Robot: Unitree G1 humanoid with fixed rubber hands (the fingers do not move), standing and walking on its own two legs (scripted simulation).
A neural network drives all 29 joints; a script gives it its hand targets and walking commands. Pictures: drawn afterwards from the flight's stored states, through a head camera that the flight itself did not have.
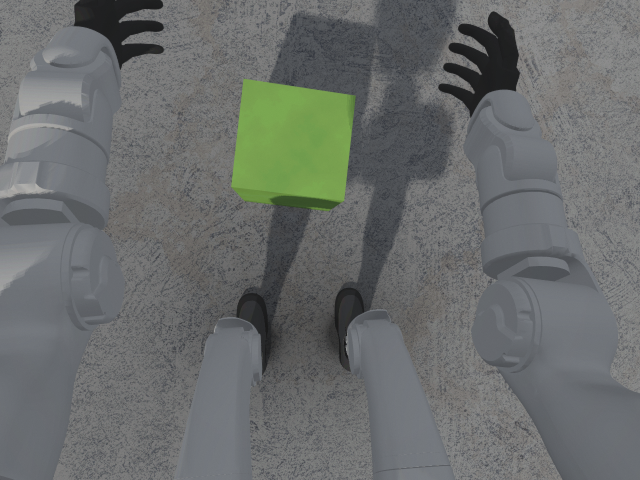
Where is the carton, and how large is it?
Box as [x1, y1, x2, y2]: [231, 79, 355, 210]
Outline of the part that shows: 243,79 231,184 234,190 244,200 322,210 328,210 341,202 344,197 355,96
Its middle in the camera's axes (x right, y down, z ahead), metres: -0.06 -0.18 +0.84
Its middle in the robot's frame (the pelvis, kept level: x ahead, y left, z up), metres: +0.55 -0.01 -0.53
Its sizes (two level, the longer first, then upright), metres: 0.210 0.200 0.250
